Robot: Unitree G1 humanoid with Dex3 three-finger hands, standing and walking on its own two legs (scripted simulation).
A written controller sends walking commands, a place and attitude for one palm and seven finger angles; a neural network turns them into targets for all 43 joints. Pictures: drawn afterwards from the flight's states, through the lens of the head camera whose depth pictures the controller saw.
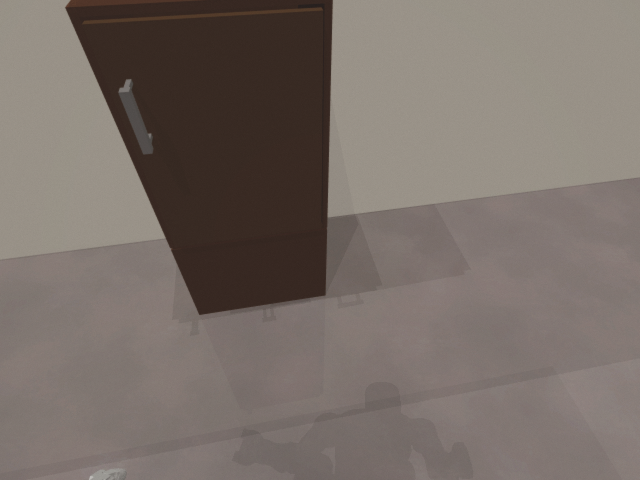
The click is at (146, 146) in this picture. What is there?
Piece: cupboard door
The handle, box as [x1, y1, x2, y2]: [118, 79, 152, 154]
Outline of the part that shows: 126,79 124,86 119,89 119,95 143,154 152,153 152,136 150,133 148,134 146,132 131,92 131,79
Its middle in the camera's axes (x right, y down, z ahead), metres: -0.37 -0.25 +0.78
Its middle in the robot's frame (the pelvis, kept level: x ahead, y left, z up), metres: +0.74 +0.42 +0.06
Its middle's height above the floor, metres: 0.83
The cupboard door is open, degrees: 0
